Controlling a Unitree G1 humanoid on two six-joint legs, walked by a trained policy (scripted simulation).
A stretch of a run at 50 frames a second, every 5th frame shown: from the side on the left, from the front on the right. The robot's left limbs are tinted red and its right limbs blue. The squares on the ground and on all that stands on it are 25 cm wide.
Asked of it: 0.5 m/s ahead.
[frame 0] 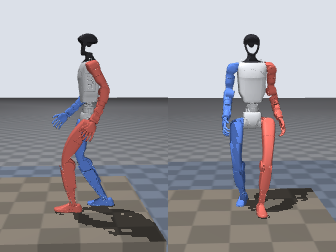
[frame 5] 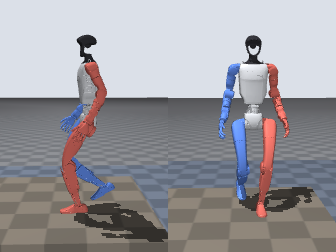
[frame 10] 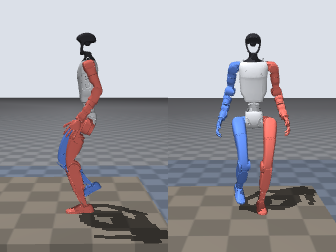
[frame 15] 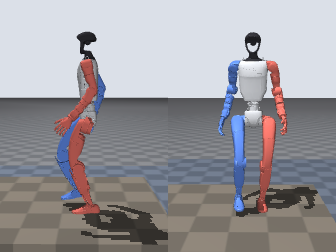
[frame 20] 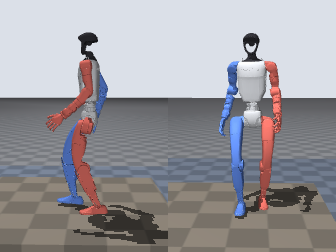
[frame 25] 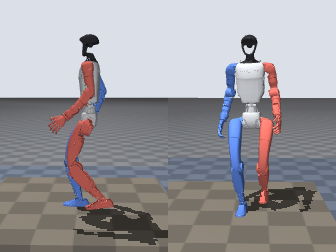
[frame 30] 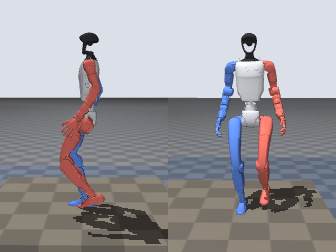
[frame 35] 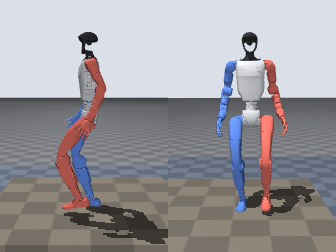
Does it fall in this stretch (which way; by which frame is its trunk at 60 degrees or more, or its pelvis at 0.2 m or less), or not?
no
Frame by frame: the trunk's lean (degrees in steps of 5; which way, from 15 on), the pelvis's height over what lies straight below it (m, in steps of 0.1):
0: 0, 0.8
5: 0, 0.7
10: 0, 0.8
15: 0, 0.8
20: 0, 0.8
25: 0, 0.8
30: 0, 0.8
35: 0, 0.8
